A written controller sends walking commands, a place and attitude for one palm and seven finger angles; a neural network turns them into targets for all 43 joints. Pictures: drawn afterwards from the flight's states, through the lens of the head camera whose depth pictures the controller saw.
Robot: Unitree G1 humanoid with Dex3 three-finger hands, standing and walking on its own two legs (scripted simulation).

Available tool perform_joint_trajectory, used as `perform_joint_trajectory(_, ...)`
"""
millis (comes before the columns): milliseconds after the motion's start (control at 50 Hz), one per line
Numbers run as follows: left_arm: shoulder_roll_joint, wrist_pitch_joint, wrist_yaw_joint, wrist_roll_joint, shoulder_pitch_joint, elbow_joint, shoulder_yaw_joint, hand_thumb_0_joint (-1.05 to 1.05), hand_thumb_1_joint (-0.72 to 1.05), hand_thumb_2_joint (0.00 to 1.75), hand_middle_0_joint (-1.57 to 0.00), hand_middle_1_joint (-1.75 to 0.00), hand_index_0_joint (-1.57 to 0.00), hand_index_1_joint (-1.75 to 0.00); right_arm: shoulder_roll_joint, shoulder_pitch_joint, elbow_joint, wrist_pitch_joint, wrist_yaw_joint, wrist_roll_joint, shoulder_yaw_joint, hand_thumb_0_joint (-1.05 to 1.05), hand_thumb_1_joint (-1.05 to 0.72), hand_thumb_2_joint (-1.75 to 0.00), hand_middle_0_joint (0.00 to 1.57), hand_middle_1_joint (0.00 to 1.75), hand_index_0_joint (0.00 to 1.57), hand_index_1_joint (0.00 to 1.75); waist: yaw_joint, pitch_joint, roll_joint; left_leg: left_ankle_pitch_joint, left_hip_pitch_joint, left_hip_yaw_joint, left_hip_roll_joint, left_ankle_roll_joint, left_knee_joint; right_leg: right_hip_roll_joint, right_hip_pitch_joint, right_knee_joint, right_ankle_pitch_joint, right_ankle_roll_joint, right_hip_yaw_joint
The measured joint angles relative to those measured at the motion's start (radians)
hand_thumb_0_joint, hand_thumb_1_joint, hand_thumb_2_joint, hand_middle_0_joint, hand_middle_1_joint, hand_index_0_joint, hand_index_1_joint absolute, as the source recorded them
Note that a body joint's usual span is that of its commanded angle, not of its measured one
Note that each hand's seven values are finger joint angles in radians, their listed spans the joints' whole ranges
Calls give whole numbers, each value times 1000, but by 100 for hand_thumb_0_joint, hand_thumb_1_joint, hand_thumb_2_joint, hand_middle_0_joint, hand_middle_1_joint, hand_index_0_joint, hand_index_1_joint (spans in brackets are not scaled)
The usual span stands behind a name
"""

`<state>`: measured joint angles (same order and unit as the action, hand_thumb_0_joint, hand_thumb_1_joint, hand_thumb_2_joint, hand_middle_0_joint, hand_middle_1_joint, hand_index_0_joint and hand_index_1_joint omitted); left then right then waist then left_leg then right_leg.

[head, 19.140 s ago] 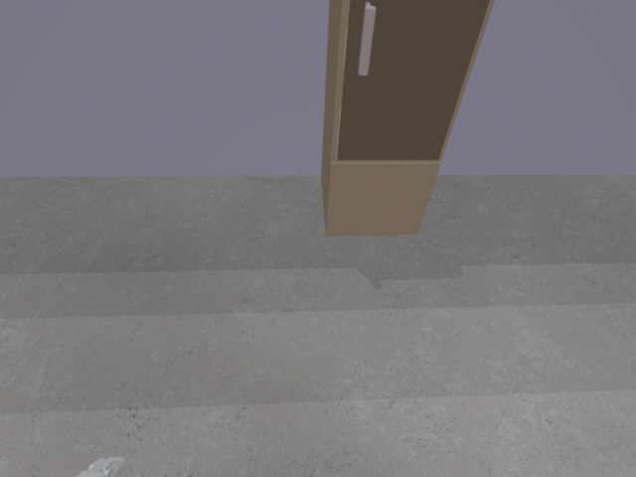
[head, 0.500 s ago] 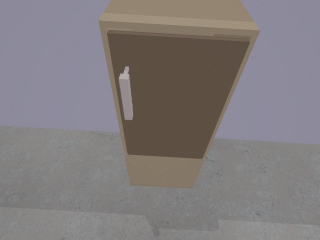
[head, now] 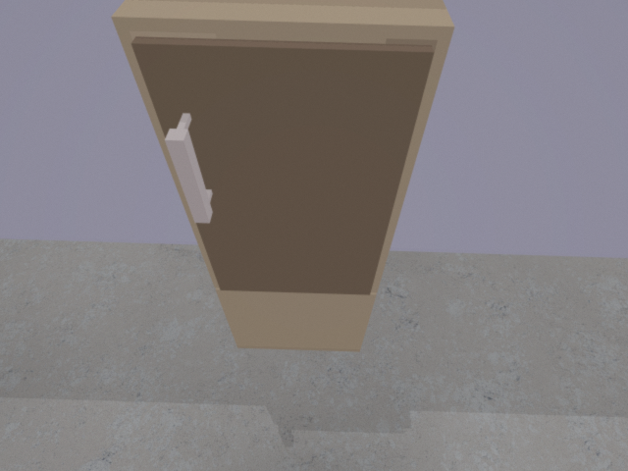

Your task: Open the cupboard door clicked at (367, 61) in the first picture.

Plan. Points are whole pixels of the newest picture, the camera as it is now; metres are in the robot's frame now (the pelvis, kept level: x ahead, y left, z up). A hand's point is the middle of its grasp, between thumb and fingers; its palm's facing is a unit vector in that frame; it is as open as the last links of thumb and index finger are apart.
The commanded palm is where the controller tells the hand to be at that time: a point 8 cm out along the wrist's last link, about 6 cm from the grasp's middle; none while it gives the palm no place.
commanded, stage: come to a stop and stand still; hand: left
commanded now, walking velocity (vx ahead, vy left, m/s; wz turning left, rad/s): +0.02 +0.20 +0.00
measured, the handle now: (195, 170) +0.51 +0.21 +0.07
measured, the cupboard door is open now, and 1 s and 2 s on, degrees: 0 0 0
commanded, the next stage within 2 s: look again from close up in 1.86 s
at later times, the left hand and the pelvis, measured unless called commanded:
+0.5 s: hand out of the picture +0.00 +0.25 -0.16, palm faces +0.01 -0.96 -0.28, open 7.4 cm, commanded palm none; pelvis +0.01 +0.05 +0.00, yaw +0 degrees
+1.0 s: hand out of the picture +0.10 +0.21 -0.16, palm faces -0.03 -0.97 -0.26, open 7.4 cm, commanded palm none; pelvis +0.04 +0.02 +0.01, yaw -1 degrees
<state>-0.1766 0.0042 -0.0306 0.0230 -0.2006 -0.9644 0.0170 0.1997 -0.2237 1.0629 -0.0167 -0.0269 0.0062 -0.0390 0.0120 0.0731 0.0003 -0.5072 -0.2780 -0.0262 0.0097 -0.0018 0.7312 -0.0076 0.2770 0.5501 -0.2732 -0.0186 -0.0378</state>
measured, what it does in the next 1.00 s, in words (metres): steps on the spot: left foot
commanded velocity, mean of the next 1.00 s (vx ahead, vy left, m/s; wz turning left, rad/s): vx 0.01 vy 0.01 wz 0.00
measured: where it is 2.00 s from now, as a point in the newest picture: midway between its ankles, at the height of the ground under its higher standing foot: outside the picture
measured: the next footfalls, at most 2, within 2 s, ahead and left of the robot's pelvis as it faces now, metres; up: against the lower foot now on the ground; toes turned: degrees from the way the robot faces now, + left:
left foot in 0.10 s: +0.01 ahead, +0.10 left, +0.00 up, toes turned +2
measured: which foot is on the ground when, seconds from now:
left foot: up 0.00-0.08, down 0.10-1.00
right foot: down 0.00-1.00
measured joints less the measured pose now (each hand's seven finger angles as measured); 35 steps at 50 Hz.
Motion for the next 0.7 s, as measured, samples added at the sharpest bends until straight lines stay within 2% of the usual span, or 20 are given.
perform_joint_trajectory(80, -1, -1, -5, -5, -7, 1, -2, 0, 92, 90, -21, -30, -20, -30, -9, 13, -13, 5, 11, -3, 8, 0, -91, -90, 20, 30, 20, 30, -16, -13, 32, 111, 28, -18, -10, -11, -139, -6, -12, -22, 17, 1, 1)
perform_joint_trajectory(140, -12, -12, -1, -9, -14, -6, 1, 0, 93, 90, -21, -30, -20, -30, -21, 15, -18, 10, 15, 0, 14, 0, -91, -90, 20, 30, 20, 30, -24, -21, 48, 242, 58, -25, -14, 11, -219, -8, -18, -18, 17, 10, 4)
perform_joint_trajectory(280, -24, -26, 4, -5, -47, -25, -1, 0, 92, 90, -20, -30, -20, -30, -46, -16, -19, 10, 18, 10, 33, 0, -92, -90, 20, 30, 20, 30, -36, -56, 51, 247, 73, -31, -25, 43, -259, -16, -49, -96, 57, 31, 10)
perform_joint_trajectory(340, -15, -4, -7, -4, -70, -38, -21, 0, 91, 90, -20, -30, -20, -30, -24, -20, -51, 8, 22, 10, 34, 0, -93, -90, 20, 30, 20, 30, -32, -43, 19, 225, 41, -37, -28, 52, -207, -21, -26, -68, 50, 39, 15)
perform_joint_trajectory(420, -8, -18, 2, 1, -97, -70, -31, 0, 91, 90, -21, -30, -20, -30, -5, -50, -93, 23, 22, 13, 36, 0, -93, -90, 20, 30, 20, 30, -14, -49, -29, 208, 35, -45, -58, 82, -193, -45, -3, -12, 2, 16, 30)
perform_joint_trajectory(460, -10, -18, 3, 0, -106, -84, -29, 0, 91, 90, -20, -30, -20, -30, 4, -62, -91, 24, 17, 11, 37, 0, -93, -90, 20, 30, 20, 30, -17, -55, -47, 207, 50, -50, -71, 89, -205, -55, -10, -10, 1, 23, 39)
perform_joint_trajectory(560, -24, -10, 3, -6, -107, -108, -23, 0, 91, 90, -20, -30, -20, -30, 16, -67, -68, 31, 16, 10, 49, 1, -94, -90, 20, 30, 20, 30, -28, -57, -62, 218, 95, -64, -88, 95, -260, -70, -33, -25, -5, 41, 57)
perform_joint_trajectory(700, -33, -3, 2, -9, -64, -120, -21, 0, 91, 90, -20, -30, -19, -30, 22, -41, -39, 47, 14, 10, 57, 0, -92, -90, 20, 30, 20, 30, -25, -41, -53, 231, 129, -69, -93, 90, -311, -73, -50, -45, -5, 61, 64)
